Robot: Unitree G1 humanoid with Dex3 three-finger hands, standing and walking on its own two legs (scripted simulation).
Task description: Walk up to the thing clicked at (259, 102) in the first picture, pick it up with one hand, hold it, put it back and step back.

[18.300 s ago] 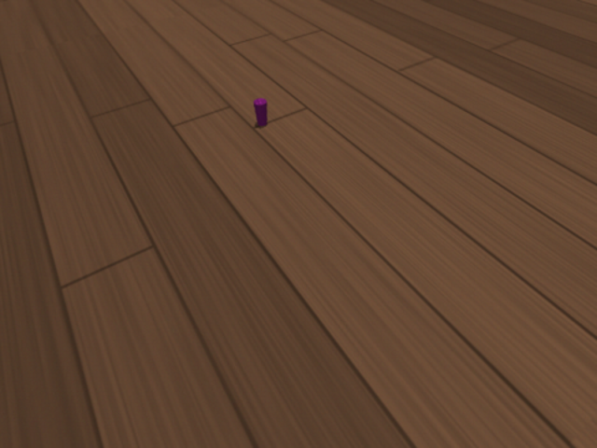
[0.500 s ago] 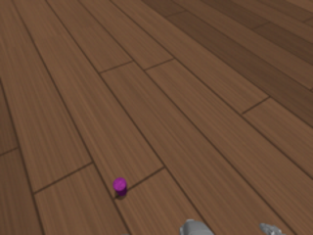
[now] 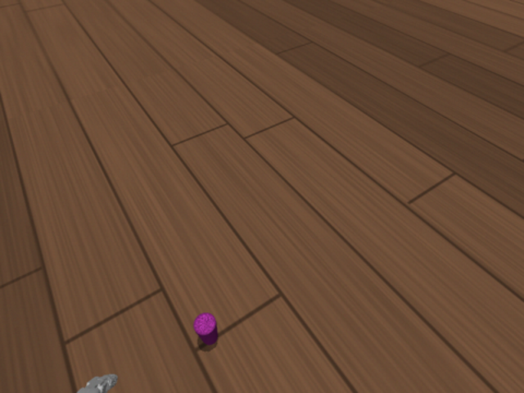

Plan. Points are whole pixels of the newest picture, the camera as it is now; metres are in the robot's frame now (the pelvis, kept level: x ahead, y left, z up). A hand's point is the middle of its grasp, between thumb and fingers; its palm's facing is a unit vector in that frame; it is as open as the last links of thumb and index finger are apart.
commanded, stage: walk up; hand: left
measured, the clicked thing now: (207, 330) +0.45 +0.21 -0.70
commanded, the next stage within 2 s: none
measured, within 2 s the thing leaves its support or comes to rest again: neither
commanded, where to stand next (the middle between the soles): +0.10 +0.00 m, yaw +0 degrees
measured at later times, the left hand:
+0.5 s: hand out of the picture +0.07 +0.26 -0.14, palm faces +0.04 -0.94 -0.35, open 7.4 cm
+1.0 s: hand out of the picture +0.10 +0.26 -0.15, palm faces +0.04 -0.93 -0.35, open 7.4 cm
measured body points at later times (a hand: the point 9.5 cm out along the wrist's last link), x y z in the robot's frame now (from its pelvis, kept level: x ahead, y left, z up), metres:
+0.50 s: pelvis +0.01 +0.00 +0.01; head +0.02 -0.01 +0.46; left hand +0.07 +0.31 -0.12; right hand +0.11 -0.30 -0.13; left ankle +0.00 +0.14 -0.73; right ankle +0.06 -0.13 -0.73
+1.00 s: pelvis +0.00 +0.00 +0.00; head +0.05 +0.00 +0.45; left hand +0.10 +0.31 -0.12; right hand +0.10 -0.31 -0.13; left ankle +0.00 +0.14 -0.73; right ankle +0.06 -0.13 -0.73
